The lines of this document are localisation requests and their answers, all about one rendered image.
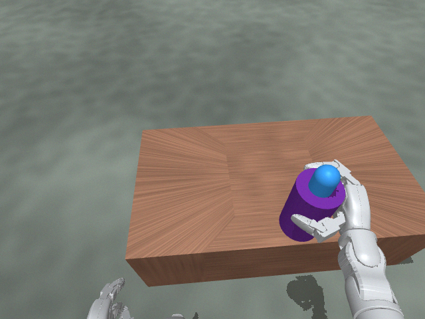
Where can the right robot hand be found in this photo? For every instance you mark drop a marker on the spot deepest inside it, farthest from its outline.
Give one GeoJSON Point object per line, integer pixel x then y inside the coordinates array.
{"type": "Point", "coordinates": [354, 212]}

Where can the right robot arm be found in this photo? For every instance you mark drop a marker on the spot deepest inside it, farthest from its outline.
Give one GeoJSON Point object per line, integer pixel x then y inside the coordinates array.
{"type": "Point", "coordinates": [367, 288]}

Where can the left robot hand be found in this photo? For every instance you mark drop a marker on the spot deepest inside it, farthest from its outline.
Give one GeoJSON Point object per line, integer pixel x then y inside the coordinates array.
{"type": "Point", "coordinates": [102, 308]}

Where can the bottle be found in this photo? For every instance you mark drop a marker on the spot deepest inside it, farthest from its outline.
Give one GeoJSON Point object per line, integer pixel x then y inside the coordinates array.
{"type": "Point", "coordinates": [316, 194]}

